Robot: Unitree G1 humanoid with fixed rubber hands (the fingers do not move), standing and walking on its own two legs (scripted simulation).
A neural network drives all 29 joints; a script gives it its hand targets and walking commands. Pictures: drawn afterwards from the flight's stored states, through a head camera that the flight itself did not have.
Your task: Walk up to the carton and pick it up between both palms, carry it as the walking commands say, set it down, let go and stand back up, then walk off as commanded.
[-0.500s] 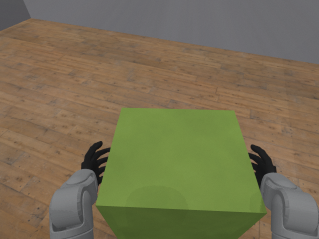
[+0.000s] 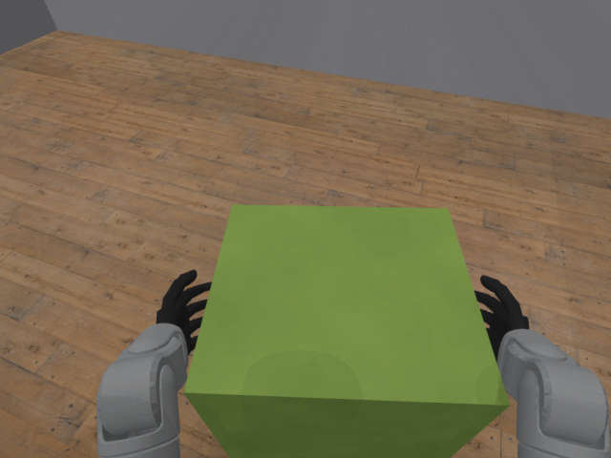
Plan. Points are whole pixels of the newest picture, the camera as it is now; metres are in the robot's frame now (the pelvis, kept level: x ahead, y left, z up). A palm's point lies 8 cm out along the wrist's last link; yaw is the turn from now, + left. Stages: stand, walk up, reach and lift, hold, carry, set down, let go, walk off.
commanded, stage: carry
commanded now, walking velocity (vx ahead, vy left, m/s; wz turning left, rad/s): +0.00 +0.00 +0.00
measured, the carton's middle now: (335, 341) +0.28 -0.01 -0.01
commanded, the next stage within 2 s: hold in 0.46 s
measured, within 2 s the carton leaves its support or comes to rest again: neither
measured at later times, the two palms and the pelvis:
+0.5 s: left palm (184, 326) +0.26 +0.19 +0.06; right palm (499, 334) +0.26 -0.20 +0.06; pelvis +0.01 +0.00 +0.00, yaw -1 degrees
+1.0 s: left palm (190, 309) +0.30 +0.20 +0.03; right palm (464, 293) +0.33 -0.18 +0.03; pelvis +0.02 -0.01 +0.02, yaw +2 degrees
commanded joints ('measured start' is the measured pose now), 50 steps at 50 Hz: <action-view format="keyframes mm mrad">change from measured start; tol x8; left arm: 1 -447 -717 -753 -140 -315 -22 -157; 23 -450 -728 -748 -110 -308 -45 -162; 24 -298 -517 -319 459 -66 -165 -129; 25 -266 -462 -311 412 43 -308 -119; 27 -330 -517 -494 226 -55 -434 -132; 29 -559 -585 -574 116 -139 -490 -143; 31 -558 -685 -739 40 -186 -513 -129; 35 -516 -677 -598 213 -143 -521 -146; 41 -706 -776 -473 562 -70 -543 -245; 50 -677 -824 -342 702 34 -621 -270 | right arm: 1 -465 717 749 -193 327 -19 168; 23 -472 735 740 -164 315 -36 164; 24 -271 532 415 381 82 -137 153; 26 -318 448 431 317 48 -364 128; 30 -662 650 675 50 213 -510 138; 34 -698 685 719 203 172 -600 214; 43 -716 763 351 685 -49 -616 265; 50 -772 825 379 721 -25 -658 321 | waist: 1 -1 13 -235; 23 1 11 -231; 24 39 -28 165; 25 71 -9 185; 30 75 13 -232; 31 115 163 -372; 34 155 35 -283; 39 -2 -22 -21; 50 44 22 -124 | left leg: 1 167 91 -86 -101 8 30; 23 174 88 -73 -105 5 20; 24 171 -167 -85 -164 -49 33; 30 394 -189 -149 -171 63 40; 31 614 -156 -202 -163 306 -25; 33 573 -170 -187 -178 358 -18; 41 524 -150 -158 -268 -33 8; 50 408 -158 -161 -222 162 3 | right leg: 1 31 -79 41 -95 56 -49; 23 32 -76 40 -97 62 -49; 24 60 119 120 -218 -24 -59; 26 134 118 116 -206 -109 -53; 34 289 150 101 -199 119 -99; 42 105 103 97 -324 -162 -102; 50 195 114 82 -252 77 -86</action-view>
